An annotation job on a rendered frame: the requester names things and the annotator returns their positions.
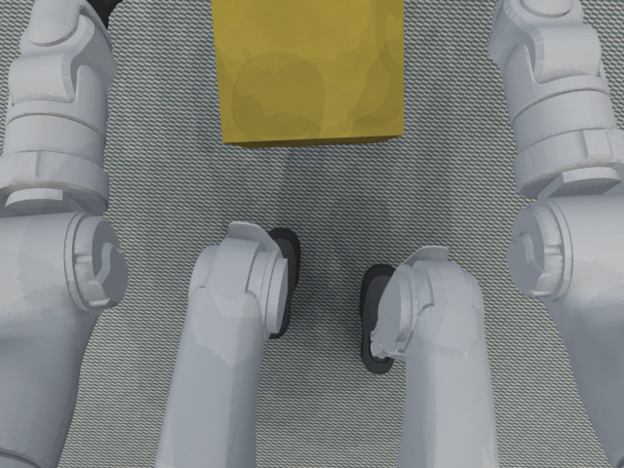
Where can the right robot upper arm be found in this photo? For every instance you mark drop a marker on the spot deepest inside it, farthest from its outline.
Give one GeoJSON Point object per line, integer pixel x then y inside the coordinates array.
{"type": "Point", "coordinates": [569, 252]}

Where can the robot left hand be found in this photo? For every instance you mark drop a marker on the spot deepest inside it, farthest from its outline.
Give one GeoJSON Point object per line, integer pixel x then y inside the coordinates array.
{"type": "Point", "coordinates": [104, 8]}

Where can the robot right forearm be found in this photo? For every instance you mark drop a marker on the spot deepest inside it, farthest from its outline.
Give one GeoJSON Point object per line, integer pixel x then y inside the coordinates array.
{"type": "Point", "coordinates": [558, 100]}

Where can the left robot thigh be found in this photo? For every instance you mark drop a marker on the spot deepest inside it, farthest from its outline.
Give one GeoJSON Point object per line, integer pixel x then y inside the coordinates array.
{"type": "Point", "coordinates": [210, 416]}

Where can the left robot upper arm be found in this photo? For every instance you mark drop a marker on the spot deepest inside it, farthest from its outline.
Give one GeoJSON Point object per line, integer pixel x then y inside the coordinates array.
{"type": "Point", "coordinates": [58, 272]}

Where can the carton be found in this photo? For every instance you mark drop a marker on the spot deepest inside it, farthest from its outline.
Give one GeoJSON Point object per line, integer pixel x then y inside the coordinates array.
{"type": "Point", "coordinates": [309, 72]}

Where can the right robot foot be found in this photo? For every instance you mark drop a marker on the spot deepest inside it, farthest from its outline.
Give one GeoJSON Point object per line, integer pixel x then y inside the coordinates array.
{"type": "Point", "coordinates": [372, 288]}

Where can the robot left forearm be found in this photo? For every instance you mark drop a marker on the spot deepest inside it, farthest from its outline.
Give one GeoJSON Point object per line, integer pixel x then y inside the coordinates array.
{"type": "Point", "coordinates": [57, 113]}

